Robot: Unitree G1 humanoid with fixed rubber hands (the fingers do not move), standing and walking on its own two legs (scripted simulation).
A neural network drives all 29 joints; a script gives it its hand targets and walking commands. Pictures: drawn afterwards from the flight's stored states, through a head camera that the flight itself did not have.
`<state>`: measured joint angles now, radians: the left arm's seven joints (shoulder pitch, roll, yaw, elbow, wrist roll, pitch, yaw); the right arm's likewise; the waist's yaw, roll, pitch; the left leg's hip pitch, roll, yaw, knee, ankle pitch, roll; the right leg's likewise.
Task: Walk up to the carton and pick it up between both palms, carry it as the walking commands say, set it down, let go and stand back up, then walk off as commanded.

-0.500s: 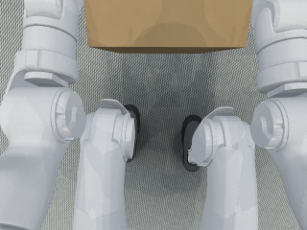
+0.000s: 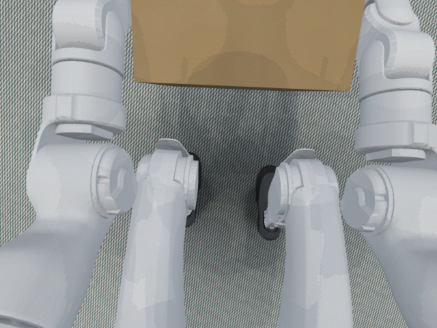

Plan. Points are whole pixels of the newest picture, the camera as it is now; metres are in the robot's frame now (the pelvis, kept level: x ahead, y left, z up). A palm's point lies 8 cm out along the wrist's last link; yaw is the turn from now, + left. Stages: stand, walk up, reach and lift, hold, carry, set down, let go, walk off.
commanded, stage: reach and lift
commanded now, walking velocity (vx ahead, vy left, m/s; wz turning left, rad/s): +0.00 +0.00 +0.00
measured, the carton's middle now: out of the picture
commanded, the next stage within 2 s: none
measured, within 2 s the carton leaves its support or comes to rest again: neither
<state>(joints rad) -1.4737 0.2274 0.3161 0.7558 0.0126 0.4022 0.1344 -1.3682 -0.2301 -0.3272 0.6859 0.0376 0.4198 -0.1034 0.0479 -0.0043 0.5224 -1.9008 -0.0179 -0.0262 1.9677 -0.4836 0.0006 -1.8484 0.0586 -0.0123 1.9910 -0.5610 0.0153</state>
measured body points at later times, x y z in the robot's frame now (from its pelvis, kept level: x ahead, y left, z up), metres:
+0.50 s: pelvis -0.02 -0.01 +0.04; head +0.31 +0.02 +0.33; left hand +0.55 +0.19 -0.04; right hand +0.54 -0.14 -0.06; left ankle +0.15 +0.12 -0.41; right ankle +0.13 -0.12 -0.41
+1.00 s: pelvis -0.02 -0.01 +0.09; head +0.29 +0.02 +0.41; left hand +0.52 +0.19 +0.02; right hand +0.52 -0.14 +0.01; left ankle +0.15 +0.12 -0.41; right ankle +0.13 -0.12 -0.41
